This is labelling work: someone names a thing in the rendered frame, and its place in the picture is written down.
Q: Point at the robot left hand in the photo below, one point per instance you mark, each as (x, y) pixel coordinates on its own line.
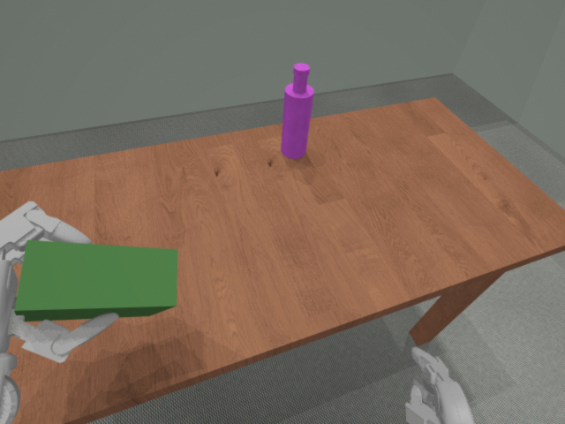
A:
(48, 339)

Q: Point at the sponge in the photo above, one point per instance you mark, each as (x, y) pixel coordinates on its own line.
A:
(72, 281)

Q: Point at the robot right hand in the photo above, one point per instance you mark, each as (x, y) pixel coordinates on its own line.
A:
(445, 402)

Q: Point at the table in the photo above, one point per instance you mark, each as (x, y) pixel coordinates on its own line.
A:
(389, 207)

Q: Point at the left robot forearm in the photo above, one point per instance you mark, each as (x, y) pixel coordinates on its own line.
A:
(9, 390)

